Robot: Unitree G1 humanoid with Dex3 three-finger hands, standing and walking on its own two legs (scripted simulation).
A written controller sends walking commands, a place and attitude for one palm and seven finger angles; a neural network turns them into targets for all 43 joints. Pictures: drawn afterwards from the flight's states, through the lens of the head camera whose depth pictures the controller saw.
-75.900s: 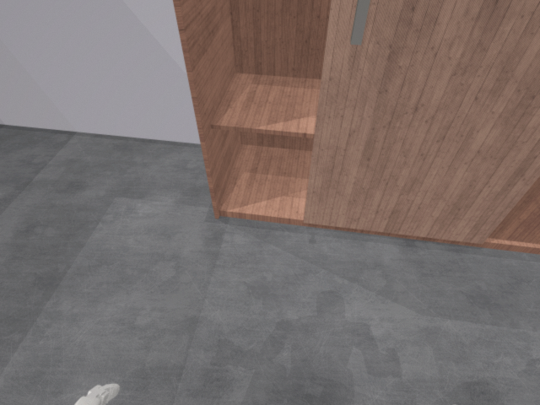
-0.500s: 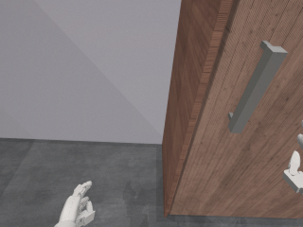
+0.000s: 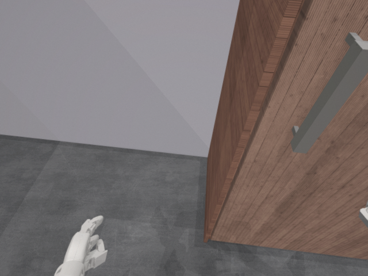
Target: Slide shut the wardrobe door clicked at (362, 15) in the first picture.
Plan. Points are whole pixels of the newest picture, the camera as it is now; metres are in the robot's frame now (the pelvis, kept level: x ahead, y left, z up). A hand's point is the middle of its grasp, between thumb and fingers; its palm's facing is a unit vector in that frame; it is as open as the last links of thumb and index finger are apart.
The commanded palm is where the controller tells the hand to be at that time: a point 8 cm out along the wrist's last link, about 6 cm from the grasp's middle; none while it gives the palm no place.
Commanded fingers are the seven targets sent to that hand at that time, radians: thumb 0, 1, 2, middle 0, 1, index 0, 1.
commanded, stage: step back with the hand held close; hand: right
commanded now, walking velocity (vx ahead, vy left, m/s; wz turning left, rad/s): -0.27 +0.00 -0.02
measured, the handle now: (321, 100) +0.38 -0.23 +0.23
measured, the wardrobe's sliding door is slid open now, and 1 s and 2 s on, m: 0.01 0.01 0.01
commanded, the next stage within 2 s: stop stepping back and stand still in 0.84 s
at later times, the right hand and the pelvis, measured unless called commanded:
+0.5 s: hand out of the picture +0.12 -0.29 +0.15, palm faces +0.49 +0.79 -0.37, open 7.4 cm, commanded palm +0.06 -0.32 +0.17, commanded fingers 0.00 -0.90 -0.90 0.20 0.30 0.20 0.30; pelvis -0.08 -0.02 -0.02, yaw -1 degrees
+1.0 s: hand out of the picture +0.04 -0.28 +0.17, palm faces +0.38 +0.84 -0.40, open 7.4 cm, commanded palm -0.01 -0.32 +0.17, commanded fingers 0.00 -0.90 -0.90 0.20 0.30 0.20 0.30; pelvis -0.17 -0.03 -0.02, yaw +3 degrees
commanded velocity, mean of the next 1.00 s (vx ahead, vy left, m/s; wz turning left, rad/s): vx -0.28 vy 0.00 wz -0.01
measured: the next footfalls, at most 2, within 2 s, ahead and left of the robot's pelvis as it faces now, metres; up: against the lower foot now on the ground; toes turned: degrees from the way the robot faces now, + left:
left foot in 0.86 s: -0.20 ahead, +0.10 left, +0.00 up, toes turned +8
right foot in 0.96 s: -0.03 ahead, -0.08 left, +0.00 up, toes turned +2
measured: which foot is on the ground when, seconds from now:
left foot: down 0.00-0.54, up 0.56-0.84, down 0.86-1.00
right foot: down 0.00-0.86, up 0.88-0.94, down 0.96-1.00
